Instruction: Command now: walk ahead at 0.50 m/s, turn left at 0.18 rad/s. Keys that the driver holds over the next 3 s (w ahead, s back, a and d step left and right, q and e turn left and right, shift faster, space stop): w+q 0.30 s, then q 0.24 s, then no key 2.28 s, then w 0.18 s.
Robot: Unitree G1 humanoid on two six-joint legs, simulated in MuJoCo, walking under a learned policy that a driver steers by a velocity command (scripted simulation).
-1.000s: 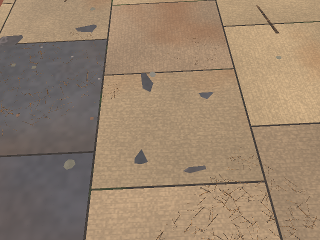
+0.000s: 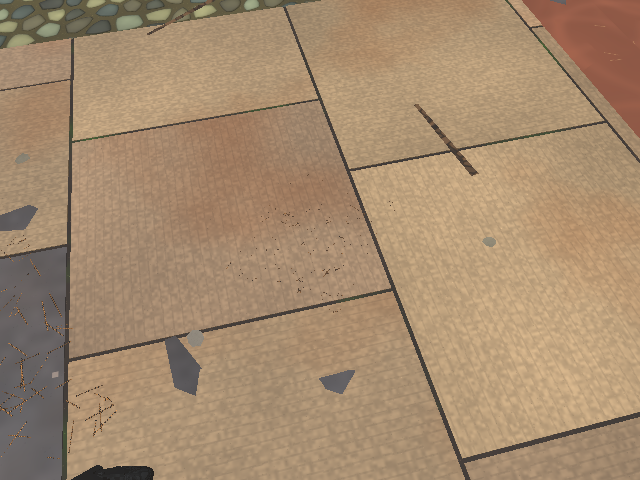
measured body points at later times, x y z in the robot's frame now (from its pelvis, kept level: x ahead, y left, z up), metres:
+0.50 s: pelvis +0.25 +0.05 -0.01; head +0.30 +0.07 +0.43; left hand +0.24 +0.34 -0.14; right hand +0.50 -0.15 -0.10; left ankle +0.34 +0.15 -0.73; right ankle +0.10 -0.10 -0.67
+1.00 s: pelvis +0.37 +0.05 +0.01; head +0.39 +0.05 +0.45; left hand +0.38 +0.34 -0.11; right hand +0.60 -0.12 -0.11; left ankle +0.34 +0.15 -0.73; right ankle +0.44 -0.07 -0.73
